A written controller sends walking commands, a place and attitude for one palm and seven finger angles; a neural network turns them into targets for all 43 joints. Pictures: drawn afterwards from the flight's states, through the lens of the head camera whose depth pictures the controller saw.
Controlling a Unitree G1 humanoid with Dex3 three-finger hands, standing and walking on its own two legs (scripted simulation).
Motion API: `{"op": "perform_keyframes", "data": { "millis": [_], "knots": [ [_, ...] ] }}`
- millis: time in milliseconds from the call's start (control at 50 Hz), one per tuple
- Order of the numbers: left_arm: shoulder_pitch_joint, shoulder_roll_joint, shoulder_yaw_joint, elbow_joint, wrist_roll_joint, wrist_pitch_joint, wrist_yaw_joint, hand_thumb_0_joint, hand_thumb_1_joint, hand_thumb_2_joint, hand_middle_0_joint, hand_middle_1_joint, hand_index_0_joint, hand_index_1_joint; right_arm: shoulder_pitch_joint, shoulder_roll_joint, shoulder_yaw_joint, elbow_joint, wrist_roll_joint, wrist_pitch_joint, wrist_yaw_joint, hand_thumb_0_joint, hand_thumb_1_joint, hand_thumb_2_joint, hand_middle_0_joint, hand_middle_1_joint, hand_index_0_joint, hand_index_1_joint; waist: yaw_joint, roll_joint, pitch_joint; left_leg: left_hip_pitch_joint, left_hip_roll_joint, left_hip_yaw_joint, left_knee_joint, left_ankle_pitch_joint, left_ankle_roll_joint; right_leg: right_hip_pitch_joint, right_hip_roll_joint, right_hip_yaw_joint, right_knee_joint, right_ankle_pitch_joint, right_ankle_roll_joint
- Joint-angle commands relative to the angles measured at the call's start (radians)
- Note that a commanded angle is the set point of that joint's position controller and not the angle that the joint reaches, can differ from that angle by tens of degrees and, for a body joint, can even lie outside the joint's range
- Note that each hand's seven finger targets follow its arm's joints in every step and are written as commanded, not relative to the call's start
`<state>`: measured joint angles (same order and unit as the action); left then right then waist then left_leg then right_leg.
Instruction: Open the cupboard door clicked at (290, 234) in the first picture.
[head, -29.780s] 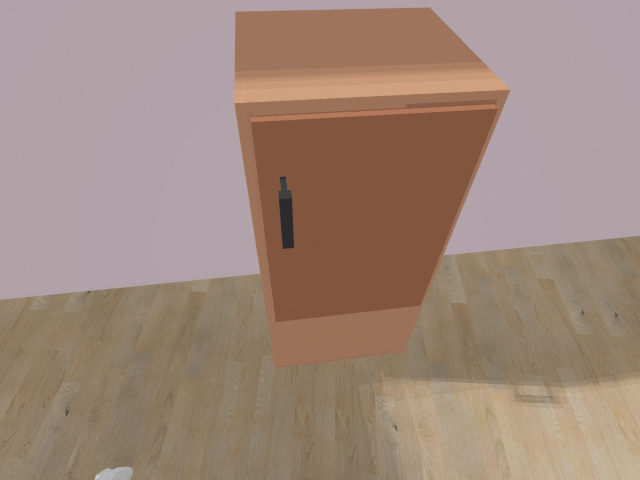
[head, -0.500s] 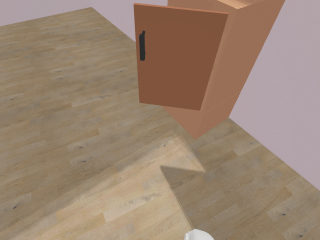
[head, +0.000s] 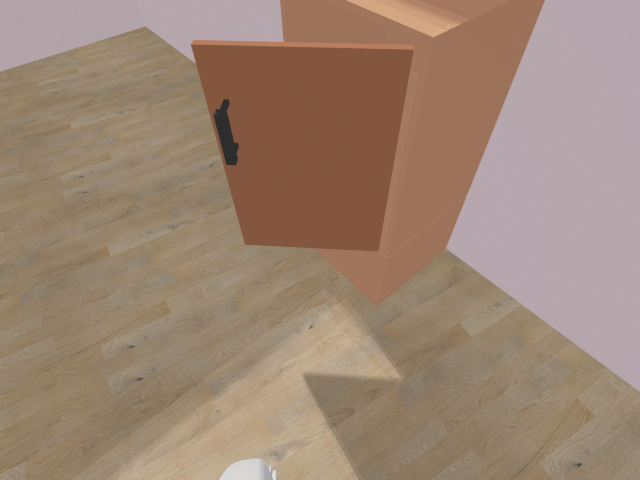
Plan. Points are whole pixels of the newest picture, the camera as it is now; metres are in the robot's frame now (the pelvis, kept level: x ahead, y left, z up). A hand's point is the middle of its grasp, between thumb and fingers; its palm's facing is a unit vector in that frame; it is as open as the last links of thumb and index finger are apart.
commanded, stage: take the last steps up to it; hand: left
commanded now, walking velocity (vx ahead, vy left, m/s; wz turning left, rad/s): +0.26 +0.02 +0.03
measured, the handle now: (228, 132) +0.76 +0.22 -0.02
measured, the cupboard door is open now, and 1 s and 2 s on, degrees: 45 45 45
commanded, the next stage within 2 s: come to a stop and stand still in 0.28 s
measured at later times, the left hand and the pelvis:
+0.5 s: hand (179, 464) +0.17 +0.22 -0.18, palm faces +0.05 -0.98 -0.17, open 7.3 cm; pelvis +0.15 +0.05 +0.00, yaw +0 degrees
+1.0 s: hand (187, 423) +0.23 +0.23 -0.19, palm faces +0.05 -0.98 -0.19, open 7.4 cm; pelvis +0.16 +0.05 -0.02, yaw +1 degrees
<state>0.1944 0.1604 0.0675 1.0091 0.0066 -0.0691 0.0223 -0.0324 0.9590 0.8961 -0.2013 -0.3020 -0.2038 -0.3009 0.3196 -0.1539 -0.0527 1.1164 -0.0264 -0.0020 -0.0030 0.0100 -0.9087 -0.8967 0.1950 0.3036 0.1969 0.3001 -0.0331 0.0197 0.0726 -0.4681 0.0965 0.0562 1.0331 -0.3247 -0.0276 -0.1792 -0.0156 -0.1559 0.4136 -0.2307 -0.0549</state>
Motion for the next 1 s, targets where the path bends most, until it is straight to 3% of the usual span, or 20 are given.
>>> {"op": "perform_keyframes", "data": {
  "millis": [0, 100, 180, 200, 220, 240, 260, 320, 420, 460, 560, 600, 640, 680, 780, 880, 900, 920, 940, 980],
  "knots": [
    [0.137, 0.079, -0.004, 0.031, 0.012, -0.017, -0.013, 0.0, 0.9, 0.9, -0.2, -0.3, -0.2, -0.3, -0.015, -0.002, -0.005, -0.072, 0.0, -0.016, 0.017, 0.0, -0.9, -0.9, 0.2, 0.3, 0.2, 0.3, 0.037, -0.134, -0.018, -0.043, 0.012, 0.016, -0.157, 0.075, -0.012, 0.023, -0.247, 0.179, -0.242, 0.17, -0.112],
    [0.179, 0.125, -0.005, 0.07, 0.016, -0.016, -0.017, 0.0, 0.9, 0.9, -0.2, -0.3, -0.2, -0.3, -0.148, -0.022, -0.002, -0.123, 0.005, -0.035, 0.027, 0.0, -0.9, -0.9, 0.2, 0.3, 0.2, 0.3, 0.062, -0.155, 0.004, -0.004, -0.022, 0.041, -0.36, 0.071, 0.001, 0.074, -0.27, 0.185, -0.19, 0.234, -0.113],
    [0.162, 0.125, -0.006, 0.085, 0.009, -0.003, -0.015, 0.0, 0.9, 0.9, -0.2, -0.3, -0.2, -0.3, -0.058, -0.071, -0.004, -0.089, 0.001, -0.054, 0.015, 0.0, -0.9, -0.9, 0.2, 0.3, 0.2, 0.3, -0.006, -0.101, -0.008, 0.294, -0.076, 0.072, -0.56, 0.167, 0.022, -0.036, -0.209, 0.123, -0.015, 0.257, -0.051],
    [0.175, 0.104, -0.011, 0.075, 0.009, 0.001, -0.018, 0.0, 0.9, 0.9, -0.2, -0.3, -0.2, -0.3, 0.044, -0.135, -0.018, -0.061, -0.002, -0.061, 0.008, 0.0, -0.9, -0.9, 0.2, 0.3, 0.2, 0.3, -0.043, 0.046, -0.066, 0.466, 0.007, -0.039, -0.587, 0.209, 0.054, -0.151, -0.148, 0.081, 0.177, 0.156, -0.017],
    [0.196, 0.059, -0.02, 0.054, 0.0, 0.003, -0.02, 0.0, 0.9, 0.9, -0.2, -0.3, -0.2, -0.3, 0.148, -0.231, -0.037, -0.048, -0.015, -0.063, -0.005, 0.0, -0.9, -0.9, 0.2, 0.3, 0.2, 0.3, -0.071, 0.242, -0.139, 0.597, 0.232, -0.324, -0.65, 0.269, 0.162, -0.319, -0.032, -0.011, 0.425, -0.168, 0.032],
    [0.151, 0.066, -0.026, 0.021, 0.003, 0.004, -0.017, 0.0, 0.9, 0.9, -0.2, -0.3, -0.2, -0.3, 0.191, -0.252, -0.037, -0.046, -0.008, -0.048, -0.016, 0.0, -0.9, -0.9, 0.2, 0.3, 0.2, 0.3, -0.082, 0.234, -0.154, 0.58, 0.337, -0.448, -0.736, 0.309, 0.246, -0.376, -0.004, 0.05, 0.649, -0.38, 0.033],
    [0.141, 0.071, -0.02, 0.014, 0.012, 0.009, -0.014, 0.0, 0.9, 0.9, -0.2, -0.3, -0.2, -0.3, 0.123, -0.244, -0.03, -0.068, -0.005, -0.041, -0.017, 0.0, -0.9, -0.9, 0.2, 0.3, 0.2, 0.3, -0.052, 0.124, -0.107, 0.459, 0.341, -0.409, -0.764, 0.176, 0.266, -0.382, -0.047, 0.106, 0.738, -0.368, 0.021],
    [0.134, 0.052, -0.017, 0.041, 0.021, 0.03, -0.026, 0.0, 0.9, 0.9, -0.2, -0.3, -0.2, -0.3, -0.017, -0.137, 0.004, -0.11, 0.0, -0.056, -0.025, 0.0, -0.9, -0.9, 0.2, 0.3, 0.2, 0.3, 0.016, 0.084, -0.004, 0.235, 0.233, -0.254, -0.827, 0.179, 0.196, -0.352, -0.104, 0.147, 0.751, -0.169, 0.043],
    [0.177, 0.007, -0.03, 0.059, 0.008, 0.058, -0.011, 0.0, 0.9, 0.9, -0.2, -0.3, -0.2, -0.3, -0.048, -0.099, 0.02, -0.105, 0.003, -0.068, -0.042, 0.0, -0.9, -0.9, 0.2, 0.3, 0.2, 0.3, 0.063, 0.016, -0.116, 0.261, 0.17, -0.067, -0.742, 0.726, 0.173, -0.184, -0.085, 0.139, 0.488, -0.073, 0.076],
    [0.164, 0.012, -0.032, 0.052, 0.007, 0.07, -0.004, 0.0, 0.9, 0.9, -0.2, -0.3, -0.2, -0.3, -0.06, -0.122, 0.017, -0.103, 0.004, -0.054, -0.046, 0.0, -0.9, -0.9, 0.2, 0.3, 0.2, 0.3, 0.056, 0.03, -0.136, 0.283, 0.169, -0.057, -0.701, 0.776, 0.171, -0.128, -0.06, 0.11, 0.373, -0.067, 0.08],
    [0.129, 0.085, -0.013, 0.018, 0.012, 0.091, -0.003, 0.0, 0.9, 0.9, -0.2, -0.3, -0.2, -0.3, -0.067, -0.153, -0.003, -0.082, 0.011, -0.009, -0.051, 0.0, -0.9, -0.9, 0.2, 0.3, 0.2, 0.3, 0.06, 0.114, -0.07, 0.243, 0.153, -0.093, -0.628, 0.584, 0.14, -0.047, -0.042, 0.107, 0.14, 0.027, 0.064],
    [0.128, 0.144, -0.003, 0.003, 0.02, 0.085, 0.002, 0.0, 0.9, 0.9, -0.2, -0.3, -0.2, -0.3, -0.048, -0.137, -0.01, -0.089, 0.018, 0.004, -0.047, 0.0, -0.9, -0.9, 0.2, 0.3, 0.2, 0.3, 0.06, -0.013, -0.05, 0.183, 0.073, -0.063, -0.557, 0.398, 0.078, -0.005, -0.098, 0.192, 0.077, 0.354, 0.032],
    [0.09, 0.202, -0.002, -0.015, 0.019, 0.084, 0.002, 0.0, 0.9, 0.9, -0.2, -0.3, -0.2, -0.3, -0.003, -0.095, -0.012, -0.088, 0.025, 0.023, -0.033, 0.0, -0.9, -0.9, 0.2, 0.3, 0.2, 0.3, 0.03, -0.154, -0.064, 0.156, -0.067, 0.033, -0.404, 0.027, 0.017, -0.038, -0.29, 0.308, 0.02, 0.548, -0.077],
    [0.074, 0.199, 0.001, -0.02, 0.015, 0.073, 0.015, 0.0, 0.9, 0.9, -0.2, -0.3, -0.2, -0.3, -0.025, -0.079, -0.013, -0.095, 0.023, 0.044, -0.033, 0.0, -0.9, -0.9, 0.2, 0.3, 0.2, 0.3, 0.051, -0.266, -0.131, 0.121, -0.093, -0.01, -0.159, -0.247, 0.006, 0.019, -0.35, 0.364, -0.04, 0.693, -0.162],
    [0.036, 0.207, 0.017, -0.043, 0.019, 0.075, 0.026, 0.0, 0.9, 0.9, -0.2, -0.3, -0.2, -0.3, -0.068, -0.08, -0.007, -0.111, 0.026, 0.046, -0.027, 0.0, -0.9, -0.9, 0.2, 0.3, 0.2, 0.3, 0.066, -0.196, -0.146, 0.046, -0.089, -0.054, -0.128, -0.232, -0.018, 0.132, -0.322, 0.284, 0.007, 0.789, -0.161],
    [0.005, 0.208, 0.019, -0.04, 0.015, 0.08, 0.02, 0.0, 0.9, 0.9, -0.2, -0.3, -0.2, -0.3, -0.001, -0.066, -0.002, -0.091, 0.023, 0.033, -0.021, 0.0, -0.9, -0.9, 0.2, 0.3, 0.2, 0.3, 0.034, -0.2, -0.151, 0.243, -0.102, 0.0, -0.523, 0.016, -0.019, 0.044, -0.263, 0.247, 0.042, 0.479, -0.08],
    [-0.008, 0.186, 0.014, -0.041, 0.011, 0.083, 0.016, 0.0, 0.9, 0.9, -0.2, -0.3, -0.2, -0.3, 0.021, -0.067, -0.002, -0.078, 0.021, 0.026, -0.018, 0.0, -0.9, -0.9, 0.2, 0.3, 0.2, 0.3, 0.022, -0.153, -0.13, 0.338, -0.086, -0.013, -0.63, 0.125, -0.01, -0.049, -0.223, 0.224, 0.069, 0.298, -0.035],
    [-0.004, 0.146, 0.006, -0.052, 0.003, 0.091, 0.011, 0.0, 0.9, 0.9, -0.2, -0.3, -0.2, -0.3, 0.018, -0.114, -0.007, -0.086, 0.014, 0.018, -0.019, 0.0, -0.9, -0.9, 0.2, 0.3, 0.2, 0.3, 0.029, 0.0, -0.118, 0.368, 0.006, -0.115, -0.682, 0.19, 0.027, -0.129, -0.147, 0.178, 0.131, 0.116, 0.015],
    [0.052, 0.153, -0.022, -0.042, -0.007, 0.074, 0.054, 0.0, 0.9, 0.9, -0.2, -0.3, -0.2, -0.3, -0.071, -0.194, -0.027, -0.185, 0.025, 0.003, -0.017, 0.0, -0.9, -0.9, 0.2, 0.3, 0.2, 0.3, 0.026, 0.239, -0.205, 0.31, 0.064, -0.039, -0.517, 0.395, 0.022, -0.032, -0.127, 0.159, 0.18, 0.162, 0.016],
    [0.05, 0.153, -0.016, -0.082, 0.008, 0.078, 0.037, 0.0, 0.9, 0.9, -0.2, -0.3, -0.2, -0.3, -0.092, -0.147, -0.005, -0.241, 0.004, 0.008, -0.015, 0.0, -0.9, -0.9, 0.2, 0.3, 0.2, 0.3, 0.052, 0.25, -0.154, 0.196, 0.051, -0.092, -0.581, 0.192, 0.063, -0.077, -0.092, 0.134, 0.176, -0.047, 0.005]
  ]
}}
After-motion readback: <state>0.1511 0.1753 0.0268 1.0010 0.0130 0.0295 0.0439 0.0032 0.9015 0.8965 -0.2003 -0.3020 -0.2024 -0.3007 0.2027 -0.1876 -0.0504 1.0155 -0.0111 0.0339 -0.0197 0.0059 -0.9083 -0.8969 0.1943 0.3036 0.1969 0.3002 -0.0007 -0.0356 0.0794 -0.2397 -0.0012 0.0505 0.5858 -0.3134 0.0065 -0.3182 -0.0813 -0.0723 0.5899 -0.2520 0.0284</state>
